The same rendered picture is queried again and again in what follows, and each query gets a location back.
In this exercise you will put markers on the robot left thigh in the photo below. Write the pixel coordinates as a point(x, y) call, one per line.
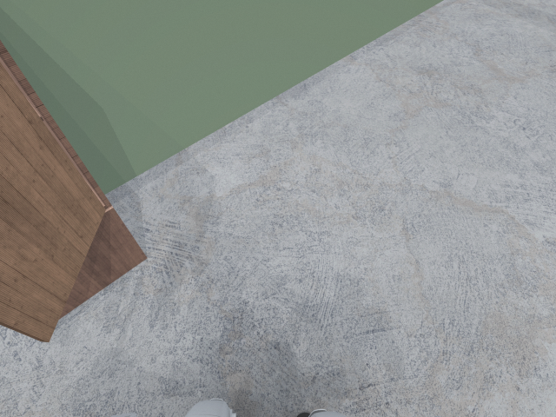
point(210, 408)

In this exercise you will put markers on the cupboard door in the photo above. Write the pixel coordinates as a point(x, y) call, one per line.
point(48, 218)

